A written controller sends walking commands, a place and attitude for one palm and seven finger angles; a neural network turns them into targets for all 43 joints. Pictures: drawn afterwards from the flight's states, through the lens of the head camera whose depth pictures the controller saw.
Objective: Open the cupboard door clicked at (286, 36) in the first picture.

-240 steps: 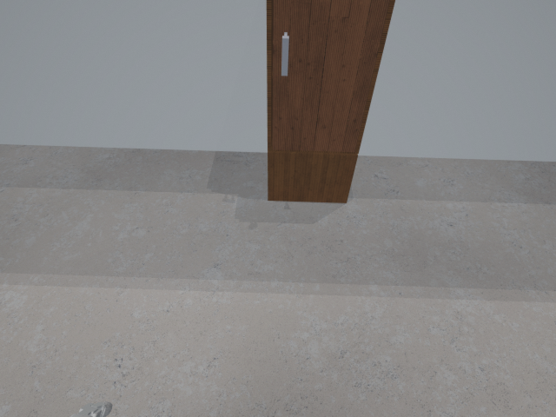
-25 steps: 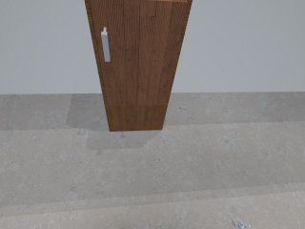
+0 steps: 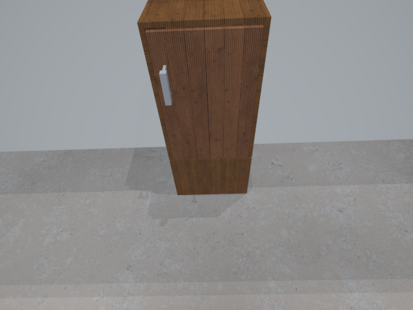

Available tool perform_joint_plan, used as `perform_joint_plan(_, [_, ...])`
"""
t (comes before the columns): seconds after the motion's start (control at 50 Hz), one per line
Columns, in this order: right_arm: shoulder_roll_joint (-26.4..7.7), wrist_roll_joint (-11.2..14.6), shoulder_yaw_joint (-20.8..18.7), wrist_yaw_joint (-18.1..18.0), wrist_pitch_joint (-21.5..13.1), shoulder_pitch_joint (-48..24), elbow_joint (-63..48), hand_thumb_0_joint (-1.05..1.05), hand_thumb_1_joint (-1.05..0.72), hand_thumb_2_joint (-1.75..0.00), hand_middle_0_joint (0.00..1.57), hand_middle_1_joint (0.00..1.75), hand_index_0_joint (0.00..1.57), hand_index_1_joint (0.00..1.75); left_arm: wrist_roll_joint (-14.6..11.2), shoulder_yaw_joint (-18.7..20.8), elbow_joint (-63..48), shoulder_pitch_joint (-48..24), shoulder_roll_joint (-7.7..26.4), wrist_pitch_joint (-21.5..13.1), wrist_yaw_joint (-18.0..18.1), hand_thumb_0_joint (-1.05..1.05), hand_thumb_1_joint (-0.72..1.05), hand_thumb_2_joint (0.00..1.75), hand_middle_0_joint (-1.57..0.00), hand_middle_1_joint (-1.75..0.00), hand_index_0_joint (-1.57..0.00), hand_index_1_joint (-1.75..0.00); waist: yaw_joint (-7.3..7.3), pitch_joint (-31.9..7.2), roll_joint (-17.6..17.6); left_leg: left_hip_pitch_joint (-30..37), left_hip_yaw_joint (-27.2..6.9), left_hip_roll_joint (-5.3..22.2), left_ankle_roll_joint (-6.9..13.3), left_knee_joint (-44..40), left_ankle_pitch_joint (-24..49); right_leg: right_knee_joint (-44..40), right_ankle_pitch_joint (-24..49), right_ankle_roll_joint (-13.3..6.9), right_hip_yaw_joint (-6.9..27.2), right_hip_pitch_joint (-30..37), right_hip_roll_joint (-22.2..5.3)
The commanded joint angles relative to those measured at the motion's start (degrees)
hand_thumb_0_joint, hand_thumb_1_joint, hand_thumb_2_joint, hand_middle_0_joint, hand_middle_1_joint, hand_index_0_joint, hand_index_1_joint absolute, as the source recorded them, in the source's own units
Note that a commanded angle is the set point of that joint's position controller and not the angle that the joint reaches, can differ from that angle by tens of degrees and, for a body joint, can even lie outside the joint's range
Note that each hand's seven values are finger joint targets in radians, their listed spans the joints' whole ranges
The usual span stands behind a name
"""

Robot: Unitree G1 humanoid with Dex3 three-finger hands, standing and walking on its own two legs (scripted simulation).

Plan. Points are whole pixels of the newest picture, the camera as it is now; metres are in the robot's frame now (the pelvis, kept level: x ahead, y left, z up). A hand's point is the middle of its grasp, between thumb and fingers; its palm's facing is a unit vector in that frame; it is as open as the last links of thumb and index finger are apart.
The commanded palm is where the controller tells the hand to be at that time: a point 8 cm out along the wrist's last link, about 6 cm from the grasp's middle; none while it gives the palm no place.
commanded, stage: take the last steps up to it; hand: left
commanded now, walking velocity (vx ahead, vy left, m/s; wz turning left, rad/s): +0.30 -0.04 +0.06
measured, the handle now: (166, 85) +0.81 +0.17 +0.00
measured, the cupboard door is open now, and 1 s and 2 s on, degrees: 0 0 0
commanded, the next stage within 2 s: come to a stop and stand still in 0.80 s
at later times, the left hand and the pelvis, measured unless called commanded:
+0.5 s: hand out of the picture -0.02 +0.20 -0.18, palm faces +0.11 -0.99 -0.09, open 7.4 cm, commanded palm none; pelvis +0.10 +0.06 +0.00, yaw +1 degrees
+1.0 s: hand (153, 217) +0.40 +0.18 -0.17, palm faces -0.07 -0.98 -0.21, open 7.4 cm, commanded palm none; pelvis +0.28 +0.01 -0.02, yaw -1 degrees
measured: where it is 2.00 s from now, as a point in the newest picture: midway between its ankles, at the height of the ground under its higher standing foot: outside the picture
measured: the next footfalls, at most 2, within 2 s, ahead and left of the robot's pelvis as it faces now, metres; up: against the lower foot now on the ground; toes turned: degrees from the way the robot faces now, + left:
left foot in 0.40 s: +0.15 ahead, +0.16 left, +0.00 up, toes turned +11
right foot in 0.96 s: +0.40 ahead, -0.08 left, +0.00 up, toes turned -8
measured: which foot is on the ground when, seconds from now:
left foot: up 0.00-0.38, down 0.40-0.96, up 0.98-1.00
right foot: down 0.00-0.42, up 0.44-0.94, down 0.96-1.00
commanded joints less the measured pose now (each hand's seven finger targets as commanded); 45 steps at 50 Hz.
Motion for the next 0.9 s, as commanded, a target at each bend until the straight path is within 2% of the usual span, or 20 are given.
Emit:
perform_joint_plan(0.0, [-5.19,-1.01,-1.83,0.84,-1.27,-3.21,-4.09,0.00,-0.90,-0.90,0.20,0.30,0.20,0.30,-0.16,2.50,-0.70,5.96,9.65,-1.58,0.91,0.00,0.90,0.90,-0.20,-0.30,-0.20,-0.30,2.79,6.66,-13.09,-16.49,-0.88,4.26,-0.48,20.48,0.28,-24.56,-18.83,-5.25,20.97,0.76,-18.08])
perform_joint_plan(0.04, [-3.35,-1.00,-1.62,1.21,-1.75,-0.63,-2.32,0.00,-0.90,-0.90,0.20,0.30,0.20,0.30,-0.29,1.69,0.30,6.92,6.94,-2.68,0.46,0.00,0.90,0.90,-0.20,-0.30,-0.20,-0.30,1.60,6.54,-9.79,-15.47,0.89,5.29,-1.16,21.45,5.97,-22.39,-8.96,-3.95,12.73,1.77,-14.28])
perform_joint_plan(0.08, [-2.40,-0.88,-1.71,1.33,-2.04,-0.33,-1.63,0.00,-0.90,-0.90,0.20,0.30,0.20,0.30,-0.26,1.50,1.71,9.77,5.78,-3.32,0.35,0.00,0.90,0.90,-0.20,-0.30,-0.20,-0.30,1.98,5.86,-9.60,-15.80,2.07,5.88,-1.74,21.05,8.83,-21.89,-3.62,-3.72,9.36,3.96,-12.91])
perform_joint_plan(0.22, [-1.67,-0.53,-1.15,1.59,-2.98,-7.64,-3.46,0.00,-0.90,-0.90,0.20,0.30,0.20,0.30,0.39,1.42,5.96,16.50,6.62,-4.00,0.12,0.00,0.90,0.90,-0.20,-0.30,-0.20,-0.30,4.32,7.07,-12.00,-16.15,5.23,8.09,-2.10,9.37,6.62,-21.84,1.05,-7.33,9.99,7.11,-14.99])
perform_joint_plan(0.28, [-0.34,-0.22,-0.65,1.71,-3.92,-9.57,-3.76,0.00,-0.90,-0.90,0.20,0.30,0.20,0.30,0.63,1.67,7.59,17.28,7.34,-3.80,0.14,0.00,0.90,0.90,-0.20,-0.30,-0.20,-0.30,4.61,6.88,-12.26,-10.10,7.05,7.33,-1.11,1.44,3.92,-19.49,4.44,-7.87,9.23,5.36,-15.41])
perform_joint_plan(0.34, [-0.80,-0.25,-0.55,1.05,-5.28,-1.24,-0.59,0.00,-0.90,-0.90,0.20,0.30,0.20,0.30,0.03,2.01,8.41,15.29,7.34,-3.38,0.04,0.00,0.90,0.90,-0.20,-0.30,-0.20,-0.30,0.56,2.97,-8.20,7.12,10.51,4.46,-0.61,-10.53,10.48,-11.00,5.91,-5.37,4.62,-0.33,-11.65])
perform_joint_plan(0.36, [-3.28,-0.28,-1.02,0.42,-5.97,4.95,1.54,0.00,-0.90,-0.90,0.20,0.30,0.20,0.30,-0.29,1.61,8.60,15.82,5.61,-3.22,-0.13,0.00,0.90,0.90,-0.20,-0.30,-0.20,-0.30,-1.82,-0.39,-1.95,18.17,7.95,5.98,0.00,-14.40,10.44,-0.77,7.90,-3.68,2.19,-4.85,-8.68])
perform_joint_plan(0.38, [-9.57,-0.74,-2.59,-0.28,-6.39,12.01,3.27,0.00,-0.90,-0.90,0.20,0.30,0.20,0.30,-0.66,1.11,7.88,17.01,2.25,-3.13,-0.61,0.00,0.90,0.90,-0.20,-0.30,-0.20,-0.30,-4.23,-5.26,13.66,28.64,-9.87,19.34,3.63,-18.23,4.57,14.79,-3.54,-0.58,-2.68,-16.14,-3.09])
perform_joint_plan(0.4, [-12.66,-0.58,-3.08,-0.78,-6.02,17.39,4.09,0.00,-0.90,-0.90,0.20,0.30,0.20,0.30,-0.39,0.83,5.88,14.18,2.25,-3.10,-0.68,0.00,0.90,0.90,-0.20,-0.30,-0.20,-0.30,-5.67,-5.90,16.20,28.83,-22.63,28.33,7.83,-26.42,2.22,27.63,-15.54,0.24,-2.14,-23.21,-0.16])
perform_joint_plan(0.42, [-12.16,-0.52,-2.93,-0.96,-5.38,14.05,3.52,0.00,-0.90,-0.90,0.20,0.30,0.20,0.30,0.17,1.40,5.34,11.91,3.65,-2.63,-0.52,0.00,0.90,0.90,-0.20,-0.30,-0.20,-0.30,-4.62,-2.55,10.10,22.72,-21.18,29.42,8.95,-28.70,-5.06,33.44,-14.57,-0.74,1.73,-24.07,-3.08])
perform_joint_plan(0.46, [-5.64,-0.38,-1.19,-1.41,-5.92,7.18,2.24,0.00,-0.90,-0.90,0.20,0.30,0.20,0.30,0.39,1.76,6.81,9.11,2.74,-2.09,-1.13,0.00,0.90,0.90,-0.20,-0.30,-0.20,-0.30,-1.93,5.99,4.34,11.59,-13.33,24.58,6.80,-30.29,1.15,37.35,-4.14,-0.50,3.43,-24.24,-6.17])
perform_joint_plan(0.48, [-3.66,-0.15,-0.43,-1.49,-6.50,5.57,1.92,0.00,-0.90,-0.90,0.20,0.30,0.20,0.30,0.39,1.77,7.61,9.89,2.31,-2.02,-1.61,0.00,0.90,0.90,-0.20,-0.30,-0.20,-0.30,-0.40,6.87,1.76,8.95,-9.31,22.80,5.64,-30.63,7.10,36.63,-0.65,0.08,3.19,-22.22,-6.86])
perform_joint_plan(0.52, [-1.55,-0.08,-0.14,-1.76,-7.33,6.03,2.11,0.00,-0.90,-0.90,0.20,0.30,0.20,0.30,0.56,1.87,8.52,12.97,0.17,-1.34,-1.62,0.00,0.90,0.90,-0.20,-0.30,-0.20,-0.30,1.29,5.64,2.66,9.17,-1.90,19.81,4.05,-29.71,19.10,36.01,3.67,1.20,2.55,-20.61,-6.18])
perform_joint_plan(0.56, [-1.54,0.06,-0.03,-1.94,-7.67,6.43,2.11,0.00,-0.90,-0.90,0.20,0.30,0.20,0.30,0.51,1.94,8.50,13.48,0.13,-0.73,-1.59,0.00,0.90,0.90,-0.20,-0.30,-0.20,-0.30,1.99,3.81,2.74,11.72,1.86,18.62,4.62,-28.83,25.70,35.93,5.80,1.73,2.20,-21.82,-5.50])
perform_joint_plan(0.6, [-1.41,0.19,0.20,-2.09,-7.77,7.63,2.48,0.00,-0.90,-0.90,0.20,0.30,0.20,0.30,0.44,2.25,7.72,11.78,0.58,-0.35,-1.62,0.00,0.90,0.90,-0.20,-0.30,-0.20,-0.30,2.34,4.38,3.55,12.55,3.41,18.08,3.67,-28.43,31.75,35.75,7.63,2.02,2.35,-23.84,-5.14])
perform_joint_plan(0.7, [-2.09,-0.21,0.18,-2.28,-7.49,10.62,3.61,0.00,-0.90,-0.90,0.20,0.30,0.20,0.30,0.28,2.24,3.71,3.17,1.88,0.11,-1.96,0.00,0.90,0.90,-0.20,-0.30,-0.20,-0.30,1.52,7.71,2.90,15.33,3.60,19.71,6.77,-27.77,36.22,29.00,9.17,2.35,1.74,-29.14,-5.91])
perform_joint_plan(0.78, [-2.37,-0.88,-0.02,-2.30,-7.02,14.35,5.21,0.00,-0.90,-0.90,0.20,0.30,0.20,0.30,-0.03,1.42,0.63,-5.55,1.79,-0.58,-2.17,0.00,0.90,0.90,-0.20,-0.30,-0.20,-0.30,-1.52,8.96,4.02,17.90,4.76,19.65,6.86,-24.97,43.50,15.13,7.12,1.05,-1.18,-26.00,-4.77])
perform_joint_plan(0.84, [-3.53,-0.88,-0.47,-2.34,-6.38,13.55,5.56,0.00,-0.90,-0.90,0.20,0.30,0.20,0.30,-0.28,1.37,0.66,-4.67,1.83,-0.98,-1.97,0.00,0.90,0.90,-0.20,-0.30,-0.20,-0.30,-0.71,7.45,5.36,18.09,6.70,19.65,6.23,-20.67,49.60,8.14,5.21,-0.73,-3.72,-18.23,-2.20])
perform_joint_plan(0.86, [-4.00,-0.73,-0.64,-2.38,-6.19,13.25,5.54,0.00,-0.90,-0.90,0.20,0.30,0.20,0.30,-0.26,1.48,1.26,-2.57,2.41,-1.27,-1.88,0.00,0.90,0.90,-0.20,-0.30,-0.20,-0.30,0.18,5.96,5.02,17.31,6.77,19.81,6.00,-17.55,52.03,6.24,5.19,-1.44,-4.17,-13.57,-1.20])
perform_joint_plan(0.88, [-4.11,-0.54,-0.55,-2.32,-6.09,12.42,5.63,0.00,-0.90,-0.90,0.20,0.30,0.20,0.30,-0.23,1.79,2.47,1.87,3.38,-1.70,-1.65,0.00,0.90,0.90,-0.20,-0.30,-0.20,-0.30,2.45,3.62,4.03,15.67,7.23,18.97,4.84,-12.19,52.40,2.85,7.92,-1.65,-4.67,-6.55,-0.25])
